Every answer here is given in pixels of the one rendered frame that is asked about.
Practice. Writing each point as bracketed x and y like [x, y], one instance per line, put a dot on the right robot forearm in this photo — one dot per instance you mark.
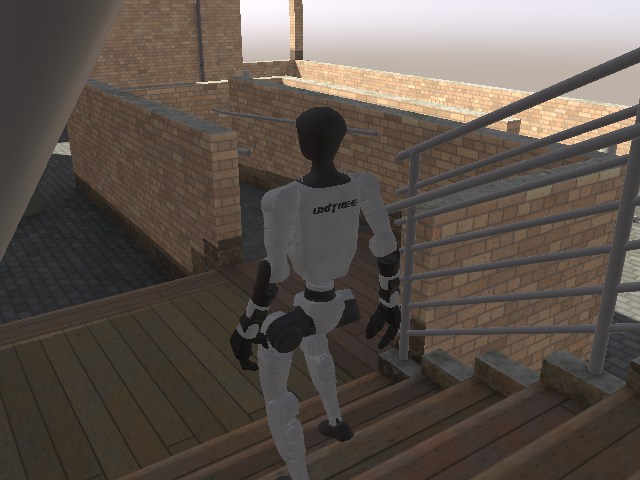
[389, 278]

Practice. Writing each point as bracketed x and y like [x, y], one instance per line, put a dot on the left robot thigh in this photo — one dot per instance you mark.
[284, 334]

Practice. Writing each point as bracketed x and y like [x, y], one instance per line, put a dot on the robot right upper arm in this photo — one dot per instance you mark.
[383, 242]

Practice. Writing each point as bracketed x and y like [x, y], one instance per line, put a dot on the robot right hand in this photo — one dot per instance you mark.
[392, 316]

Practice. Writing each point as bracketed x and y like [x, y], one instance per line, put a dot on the left robot forearm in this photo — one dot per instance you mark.
[258, 306]

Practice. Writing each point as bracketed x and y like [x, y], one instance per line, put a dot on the robot left upper arm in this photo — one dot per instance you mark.
[276, 205]

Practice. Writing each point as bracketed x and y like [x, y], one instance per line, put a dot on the robot left hand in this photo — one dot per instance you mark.
[242, 348]

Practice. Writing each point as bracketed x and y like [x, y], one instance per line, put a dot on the robot head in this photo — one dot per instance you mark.
[320, 132]

